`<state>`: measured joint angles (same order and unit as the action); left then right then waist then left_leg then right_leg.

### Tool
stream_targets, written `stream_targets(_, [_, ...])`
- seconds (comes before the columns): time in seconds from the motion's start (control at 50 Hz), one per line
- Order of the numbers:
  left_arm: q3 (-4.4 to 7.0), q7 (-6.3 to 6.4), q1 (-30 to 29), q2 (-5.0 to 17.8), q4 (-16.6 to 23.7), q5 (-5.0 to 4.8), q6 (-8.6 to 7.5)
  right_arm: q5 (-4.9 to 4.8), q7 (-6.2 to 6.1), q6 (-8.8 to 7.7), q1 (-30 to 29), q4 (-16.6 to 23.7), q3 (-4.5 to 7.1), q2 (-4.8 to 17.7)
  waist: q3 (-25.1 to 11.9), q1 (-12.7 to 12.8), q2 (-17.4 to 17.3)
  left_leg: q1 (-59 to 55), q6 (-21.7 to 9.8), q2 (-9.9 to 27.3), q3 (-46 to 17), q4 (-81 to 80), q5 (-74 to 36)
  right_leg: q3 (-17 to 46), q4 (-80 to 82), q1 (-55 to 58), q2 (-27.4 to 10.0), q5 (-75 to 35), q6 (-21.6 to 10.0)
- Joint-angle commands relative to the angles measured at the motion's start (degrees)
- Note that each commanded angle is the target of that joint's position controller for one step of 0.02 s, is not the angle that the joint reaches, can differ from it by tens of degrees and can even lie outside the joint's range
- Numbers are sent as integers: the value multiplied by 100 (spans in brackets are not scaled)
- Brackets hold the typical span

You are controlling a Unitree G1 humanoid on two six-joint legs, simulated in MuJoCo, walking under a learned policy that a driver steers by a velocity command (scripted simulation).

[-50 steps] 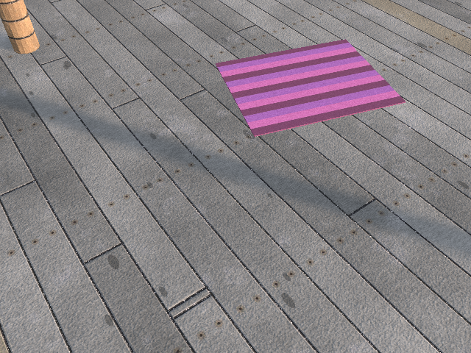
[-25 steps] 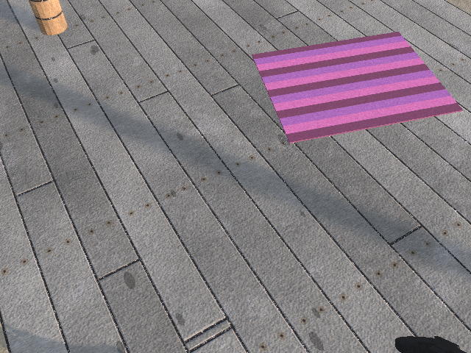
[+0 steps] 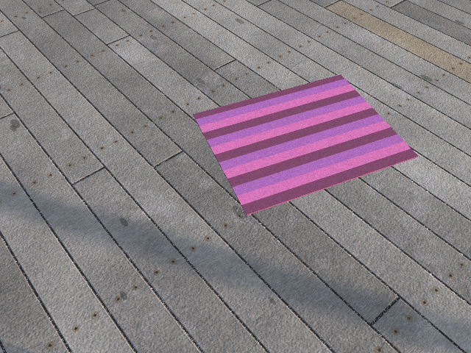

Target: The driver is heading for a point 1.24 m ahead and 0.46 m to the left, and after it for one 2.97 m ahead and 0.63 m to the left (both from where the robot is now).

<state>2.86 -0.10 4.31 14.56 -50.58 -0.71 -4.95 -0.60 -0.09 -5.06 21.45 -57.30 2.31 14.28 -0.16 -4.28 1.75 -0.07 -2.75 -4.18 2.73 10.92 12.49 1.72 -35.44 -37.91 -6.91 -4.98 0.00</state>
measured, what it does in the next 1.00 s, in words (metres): walks ahead, turning left: right foot, then left foot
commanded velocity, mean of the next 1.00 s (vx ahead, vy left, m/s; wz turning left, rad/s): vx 0.50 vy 0.00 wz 0.45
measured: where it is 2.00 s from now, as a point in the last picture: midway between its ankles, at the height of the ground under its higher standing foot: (105, 217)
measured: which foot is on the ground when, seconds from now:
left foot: down 0.00-0.14, up 0.16-0.66, down 0.68-1.00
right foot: up 0.00-0.12, down 0.14-0.68, up 0.70-1.00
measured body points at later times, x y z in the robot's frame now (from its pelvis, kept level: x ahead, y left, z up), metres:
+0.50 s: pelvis +0.28 -0.04 +0.00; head +0.30 -0.03 +0.45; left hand +0.24 +0.23 -0.14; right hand +0.48 -0.27 -0.11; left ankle +0.41 +0.15 -0.68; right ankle +0.23 -0.15 -0.74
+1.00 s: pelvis +0.53 +0.09 +0.00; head +0.55 +0.12 +0.45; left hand +0.60 +0.41 -0.09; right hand +0.71 -0.14 -0.11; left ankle +0.47 +0.13 -0.75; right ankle +0.78 -0.01 -0.68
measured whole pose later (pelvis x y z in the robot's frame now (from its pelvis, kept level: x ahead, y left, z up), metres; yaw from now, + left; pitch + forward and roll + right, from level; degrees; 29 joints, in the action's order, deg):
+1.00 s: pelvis +0.53 +0.09 +0.00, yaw +30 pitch +2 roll -1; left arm 3.8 0.3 1.4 16.4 -43.8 0.4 -5.8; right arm -1.2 -0.3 -3.2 18.9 -45.1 4.6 14.8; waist 1.9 -3.7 2.1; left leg 8.5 -4.9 -6.1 -5.9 19.2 12.3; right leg 5.6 -39.4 -37.6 -5.4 1.1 3.0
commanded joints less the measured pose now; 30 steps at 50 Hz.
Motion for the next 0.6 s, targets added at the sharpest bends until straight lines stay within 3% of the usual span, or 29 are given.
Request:
stream_targets(0.02, [1,-112,-854,303,564,-46,-119,-36,-44,33,322,87,197,910,585,-66,-395,80,-867,1740,-767,-288,-1017,-109,441,-74,145,83,-63])
stream_targets(0.06, [28,-173,-917,406,657,-37,-163,-64,-55,103,433,61,210,887,551,-1,-366,-304,-804,1826,-904,46,-1402,-120,719,34,273,594,-172])
stream_targets(0.08, [51,-178,-699,462,666,-51,-188,-69,-58,130,348,77,253,1043,460,164,-599,-245,-752,1953,-1078,251,-1653,-79,802,468,303,761,-243])
stream_targets(0.1, [133,-170,-286,645,575,-52,-215,-69,-57,150,153,145,265,1088,223,450,-659,-205,-691,1860,-1046,672,-2485,-199,901,1106,456,923,-323])
stream_targets(0.12, [279,-138,540,924,333,-35,-236,-38,-49,167,54,205,216,961,-333,851,-579,18,-556,1527,-819,1639,-3225,-313,983,2304,584,871,-486])
stream_targets(0.14, [416,-78,1727,1352,96,60,-243,48,-42,152,-30,401,110,739,-1293,1300,-215,1117,-334,1149,-544,3310,-2257,544,700,4190,-276,840,-854])
stream_targets(0.16, [541,-72,2270,1832,-90,89,-173,20,5,36,745,447,-108,-71,-2187,994,1355,3461,88,163,-238,5392,991,3093,1153,6360,-1737,1837,-1679])
stream_targets(0.18, [365,-63,2216,1183,-39,86,-163,-129,-4,-63,518,353,22,488,-2194,1148,1061,4017,52,290,-1051,6241,2000,3744,1692,6173,-1761,2344,-1614])
stream_targets(0.2, [259,-42,1693,878,64,76,-174,-260,-15,-107,24,521,147,881,-1286,1074,781,4389,-24,581,-1049,6447,1579,2788,1784,5434,-1584,2119,-1298])
stream_targets(0.22, [200,-37,1238,712,150,85,-185,-250,-52,-101,-253,579,159,849,-837,907,407,4237,-20,874,-908,6291,1068,2055,1932,4647,-1377,1654,-1140])
stream_targets(0.24, [154,-54,944,536,152,90,-195,-173,-84,-56,-405,597,195,764,-405,773,203,4062,-7,1022,-878,5977,718,1501,2207,3959,-1159,1400,-1044])
stream_targets(0.26, [135,-59,800,474,129,143,-225,-149,-80,19,-285,593,223,644,-263,576,420,3699,4,1187,-928,5778,472,1084,2373,3500,-1033,1137,-984])
stream_targets(0.3, [142,-60,701,391,61,146,-245,-167,-51,177,-205,591,224,402,-49,431,366,3478,18,1247,-853,5608,295,472,2655,3074,-833,875,-970])
stream_targets(0.36, [220,16,793,604,-38,160,-262,-114,-35,302,-507,829,244,321,189,364,183,3898,102,1292,-897,5155,-251,-87,2822,3000,-894,305,-1048])
stream_targets(0.46, [288,136,946,816,-77,144,-182,-59,120,252,-1393,1182,202,236,424,577,57,3898,118,1186,-485,3536,-1463,-936,2949,3174,-754,205,-913])
stream_targets(0.54, [347,165,1349,947,-193,39,-50,-63,267,255,-2098,1545,155,201,625,806,-9,4109,-37,1096,-178,2833,-1335,-1238,2716,3946,-977,-79,-850])
stream_targets(0.58, [380,163,1380,1018,-202,-13,37,-77,336,266,-2224,1701,182,277,606,747,64,4024,-178,951,18,2656,-912,-1380,2379,4320,-1064,-795,-756])
stream_targets(0.6, [405,169,1310,1109,-170,-30,74,-81,357,275,-2157,1752,221,359,491,636,155,3742,-278,797,168,2620,-646,-1457,2081,4405,-1081,-1659,-695])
